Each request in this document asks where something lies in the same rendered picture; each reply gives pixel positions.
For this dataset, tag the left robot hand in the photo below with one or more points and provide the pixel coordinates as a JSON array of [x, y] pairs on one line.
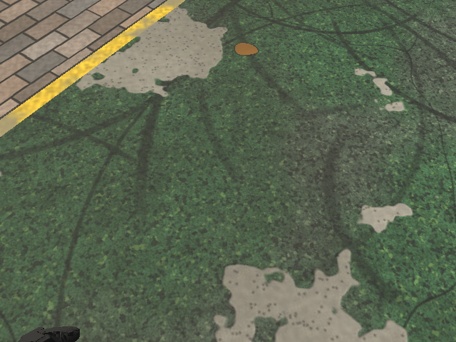
[[55, 334]]

